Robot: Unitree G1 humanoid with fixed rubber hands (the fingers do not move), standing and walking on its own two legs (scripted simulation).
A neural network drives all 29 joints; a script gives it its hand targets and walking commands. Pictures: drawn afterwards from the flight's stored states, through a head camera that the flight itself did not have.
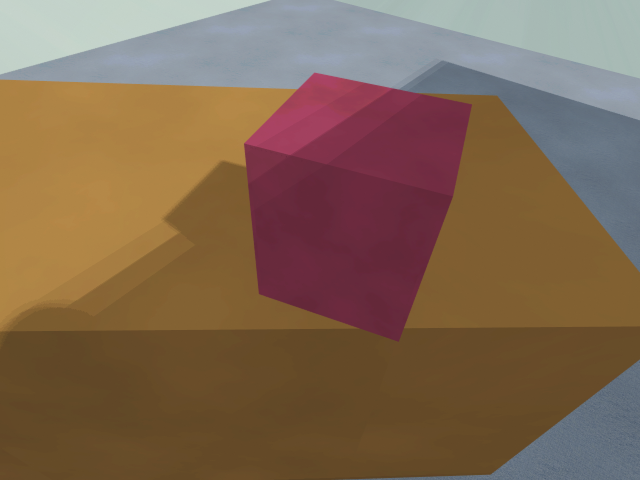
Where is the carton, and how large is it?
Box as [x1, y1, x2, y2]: [244, 73, 471, 341]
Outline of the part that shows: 313,73 244,143 259,293 398,341 452,197 471,104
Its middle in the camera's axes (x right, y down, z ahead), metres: +0.05 -0.05 +0.53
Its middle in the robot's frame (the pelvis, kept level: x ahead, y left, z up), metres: +0.45 -0.03 +0.14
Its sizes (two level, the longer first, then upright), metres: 0.210 0.200 0.250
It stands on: a pedestal, 0.78 m high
